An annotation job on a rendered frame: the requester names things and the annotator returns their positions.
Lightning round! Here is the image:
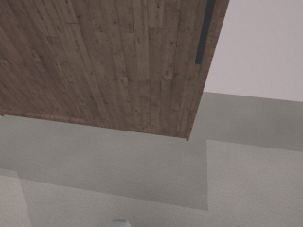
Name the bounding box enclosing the handle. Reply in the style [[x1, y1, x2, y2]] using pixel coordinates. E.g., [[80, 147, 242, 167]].
[[195, 0, 216, 64]]

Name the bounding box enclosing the wardrobe door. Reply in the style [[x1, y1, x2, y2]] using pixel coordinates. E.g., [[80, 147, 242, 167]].
[[23, 0, 223, 138], [0, 0, 83, 119]]

